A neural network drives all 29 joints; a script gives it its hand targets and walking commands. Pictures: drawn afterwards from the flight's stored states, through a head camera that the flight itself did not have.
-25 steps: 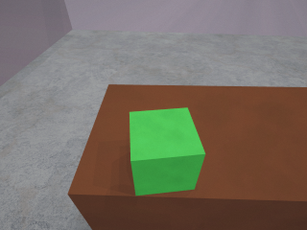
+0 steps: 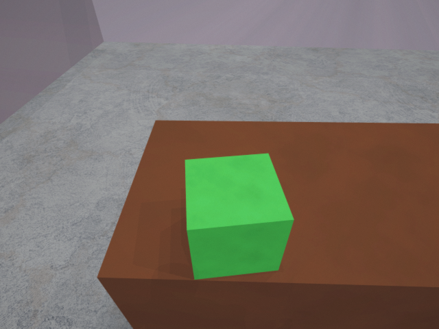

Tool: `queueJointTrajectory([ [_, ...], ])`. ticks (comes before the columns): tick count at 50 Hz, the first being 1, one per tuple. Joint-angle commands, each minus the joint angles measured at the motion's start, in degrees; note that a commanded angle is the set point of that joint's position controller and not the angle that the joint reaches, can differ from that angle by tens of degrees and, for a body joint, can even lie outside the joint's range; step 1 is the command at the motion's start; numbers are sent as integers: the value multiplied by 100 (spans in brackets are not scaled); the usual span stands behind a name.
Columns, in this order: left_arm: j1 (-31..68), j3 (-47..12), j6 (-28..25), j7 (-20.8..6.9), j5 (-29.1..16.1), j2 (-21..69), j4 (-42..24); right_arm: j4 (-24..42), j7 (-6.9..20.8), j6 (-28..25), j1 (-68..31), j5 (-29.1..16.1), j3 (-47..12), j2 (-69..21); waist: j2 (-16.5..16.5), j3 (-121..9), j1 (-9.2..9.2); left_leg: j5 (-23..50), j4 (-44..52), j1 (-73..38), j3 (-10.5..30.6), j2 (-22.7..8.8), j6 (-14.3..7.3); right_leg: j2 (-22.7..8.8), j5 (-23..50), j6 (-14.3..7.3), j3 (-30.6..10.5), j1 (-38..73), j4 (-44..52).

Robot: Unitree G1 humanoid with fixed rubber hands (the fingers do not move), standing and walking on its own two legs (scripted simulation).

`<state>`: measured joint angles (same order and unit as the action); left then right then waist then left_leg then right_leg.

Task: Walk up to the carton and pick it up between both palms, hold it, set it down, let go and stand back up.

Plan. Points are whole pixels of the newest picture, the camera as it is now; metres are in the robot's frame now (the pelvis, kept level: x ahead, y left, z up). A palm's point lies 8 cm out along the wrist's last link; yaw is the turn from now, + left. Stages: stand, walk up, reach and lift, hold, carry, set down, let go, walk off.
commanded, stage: stand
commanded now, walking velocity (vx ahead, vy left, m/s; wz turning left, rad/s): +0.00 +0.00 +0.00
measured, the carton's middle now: (232, 215) +0.41 +0.00 -0.04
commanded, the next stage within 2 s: none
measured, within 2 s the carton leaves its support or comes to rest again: neither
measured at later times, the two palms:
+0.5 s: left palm out of the picture +0.01 +0.29 -0.12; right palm out of the picture +0.11 -0.25 -0.12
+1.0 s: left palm out of the picture +0.01 +0.29 -0.12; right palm out of the picture +0.11 -0.25 -0.12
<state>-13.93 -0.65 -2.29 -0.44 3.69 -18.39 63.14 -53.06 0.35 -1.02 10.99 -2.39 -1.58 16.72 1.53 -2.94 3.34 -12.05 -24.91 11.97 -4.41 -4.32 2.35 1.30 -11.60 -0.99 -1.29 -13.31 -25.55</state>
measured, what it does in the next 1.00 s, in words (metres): stands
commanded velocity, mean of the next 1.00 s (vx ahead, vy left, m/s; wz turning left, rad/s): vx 0.00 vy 0.00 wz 0.00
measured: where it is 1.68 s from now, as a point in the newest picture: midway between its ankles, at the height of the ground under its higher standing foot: outside the picture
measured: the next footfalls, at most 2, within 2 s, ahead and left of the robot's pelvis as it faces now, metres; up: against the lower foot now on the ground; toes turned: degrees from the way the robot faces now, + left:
none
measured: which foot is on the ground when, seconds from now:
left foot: down 0.00-1.00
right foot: down 0.00-1.00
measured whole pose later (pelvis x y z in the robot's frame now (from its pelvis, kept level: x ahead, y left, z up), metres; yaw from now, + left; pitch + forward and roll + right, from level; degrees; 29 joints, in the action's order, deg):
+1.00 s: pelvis +0.00 +0.00 +0.00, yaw +0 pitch -1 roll +0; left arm -13.9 -0.6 -2.2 -0.5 3.7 -18.4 63.2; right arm -53.1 0.4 -0.9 11.0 -2.4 -1.6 16.8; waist 1.7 -1.4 3.3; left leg -12.0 -24.9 12.0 -4.4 -4.3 2.3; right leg 1.3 -11.6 -1.0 -1.3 -13.3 -25.5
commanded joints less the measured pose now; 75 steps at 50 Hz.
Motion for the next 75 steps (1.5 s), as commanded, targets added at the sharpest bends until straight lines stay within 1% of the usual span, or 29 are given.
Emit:
queueJointTrajectory([
  [1, 317, 292, -109, 92, -329, -1328, -121, -26, -112, -97, -198, 379, 401, 1475, 72, 455, -362, 110, 456, -252, 528, -392, -389, -918, 389, -67, -724, -52, 795],
  [3, 392, 311, -114, 84, -317, -1454, -119, -74, -99, -96, -118, 375, 395, 1508, -179, 493, -343, 97, 510, -158, 575, -404, -371, -862, 298, -32, -677, 9, 800],
  [10, 454, 314, -105, 88, -324, -1369, -211, -50, -110, -107, -218, 358, 418, 1516, 162, 333, -367, 338, 446, -290, 503, -412, -353, -899, 703, -63, -696, 81, 733],
  [11, 388, 332, -106, 89, -308, -1503, -172, -69, -118, -100, -153, 358, 420, 1467, 20, 393, -372, 228, 466, -201, 547, -458, -367, -881, 775, -81, -626, 148, 735],
  [15, 334, 325, -96, 66, -324, -1393, -172, -117, -111, -106, -101, 365, 382, 1422, 141, 249, -317, 248, 446, -311, 524, -457, -395, -915, 747, -97, -720, 135, 734],
  [18, 410, 307, -96, 84, -316, -1388, -165, -84, -121, -101, -74, 362, 384, 1391, -44, 293, -413, 269, 463, -359, 508, -442, -359, -901, 781, -65, -631, 76, 686],
  [19, 344, 341, -104, 96, -312, -1447, -167, -119, -113, -119, -68, 366, 388, 1458, 105, 291, -335, 180, 459, -261, 502, -447, -368, -897, 697, -63, -699, 138, 710],
  [24, 327, 326, -66, 56, -354, -1415, -191, -105, -101, -111, -126, 380, 404, 1483, -9, 423, -326, 31, 477, -238, 528, -429, -380, -854, 369, -50, -653, 20, 811],
  [25, 472, 347, -70, 68, -307, -1490, -171, -97, -91, -104, -149, 344, 388, 1390, -113, 328, -422, 156, 473, -395, 514, -421, -349, -842, 560, -62, -650, -35, 783],
  [27, 333, 341, -100, 86, -335, -1428, -158, -83, -100, -90, -207, 370, 428, 1545, 257, 433, -329, 181, 485, -192, 492, -425, -338, -878, 603, -55, -671, 57, 810],
  [29, 326, 326, -108, 86, -299, -1368, -173, -58, -95, -90, -245, 372, 419, 1558, -67, 346, -326, 102, 485, -167, 509, -421, -368, -855, 549, -54, -666, 138, 777],
  [31, 378, 321, -82, 80, -318, -1404, -162, -57, -95, -81, -185, 349, 397, 1438, -91, 382, -375, 87, 490, -226, 515, -401, -354, -865, 394, -29, -634, 96, 772],
  [36, 286, 335, -98, 91, -305, -1452, -150, -126, -96, -69, -80, 363, 399, 1464, 126, 372, -312, 67, 469, -196, 516, -398, -358, -874, 541, -67, -707, 111, 804],
  [37, 334, 342, -95, 77, -297, -1466, -167, -116, -108, -91, -50, 363, 395, 1477, -90, 424, -379, 112, 522, -212, 525, -409, -351, -870, 561, -64, -654, 113, 763],
  [42, 386, 293, -103, 89, -334, -1346, -153, -54, -80, -79, -120, 365, 397, 1482, -24, 352, -352, 256, 440, -269, 500, -419, -370, -892, 695, -55, -666, 136, 721],
  [47, 387, 317, -99, 83, -312, -1392, -151, -26, -90, -67, -219, 361, 414, 1441, 29, 539, -405, -2, 416, -312, 476, -401, -349, -874, 109, -50, -707, -211, 877],
  [48, 415, 323, -90, 83, -334, -1480, -136, -69, -78, -71, -152, 358, 390, 1384, -94, 544, -382, -84, 467, -188, 556, -412, -389, -868, 183, -45, -717, -49, 914],
  [52, 469, 326, -115, 88, -298, -1421, -230, -50, -97, -81, -227, 345, 384, 1428, 117, 336, -367, 178, 479, -249, 529, -428, -363, -891, 628, -49, -715, 135, 741],
  [53, 390, 345, -91, 85, -313, -1459, -194, -92, -111, -73, -177, 352, 408, 1513, -98, 317, -298, 145, 516, -256, 557, -429, -394, -873, 553, -55, -662, 141, 782],
  [56, 483, 360, -93, 83, -297, -1571, -217, -74, -101, -60, -264, 355, 410, 1447, -110, 435, -372, 83, 428, -273, 469, -402, -336, -896, 380, -48, -697, -49, 853],
  [58, 510, 359, -85, 71, -294, -1540, -224, -126, -91, -69, -65, 339, 406, 1405, -79, 380, -407, 70, 395, -343, 441, -382, -338, -907, 218, -69, -717, -56, 879],
  [59, 379, 379, -103, 81, -314, -1530, -215, -160, -104, -28, -211, 372, 406, 1485, -17, 480, -303, 26, 441, -222, 455, -404, -352, -880, 210, -32, -737, -30, 934],
  [61, 443, 356, -86, 94, -312, -1505, -160, -128, -94, -49, -147, 347, 434, 1520, 145, 450, -390, 67, 469, -276, 465, -409, -343, -898, 378, -41, -725, -24, 890],
  [64, 364, 360, -123, 95, -293, -1499, -150, -97, -85, -89, -179, 342, 394, 1438, -137, 413, -381, 118, 545, -256, 546, -422, -355, -872, 532, -43, -657, 123, 789],
  [66, 450, 324, -110, 74, -307, -1385, -194, -84, -90, -68, -185, 346, 426, 1542, 209, 274, -377, 174, 437, -349, 451, -396, -326, -904, 591, -55, -710, 118, 792],
  [67, 342, 308, -108, 71, -314, -1403, -145, -82, -98, -63, -198, 351, 409, 1444, -90, 350, -327, 190, 506, -303, 540, -437, -355, -872, 596, -48, -596, 116, 780],
  [71, 386, 307, -106, 81, -319, -1407, -161, -92, -98, -48, -249, 355, 414, 1533, 17, 340, -323, 100, 461, -348, 449, -416, -332, -933, 415, -69, -741, 49, 868],
  [72, 385, 334, -111, 92, -330, -1483, -152, -99, -99, -69, -123, 336, 445, 1507, -163, 384, -391, 96, 483, -265, 481, -401, -342, -955, 470, -68, -743, 102, 856],
  [75, 362, 318, -93, 78, -317, -1396, -162, -103, -95, -78, -126, 366, 393, 1465, -13, 363, -312, 61, 476, -284, 487, -441, -355, -920, 461, -79, -731, 117, 814],
])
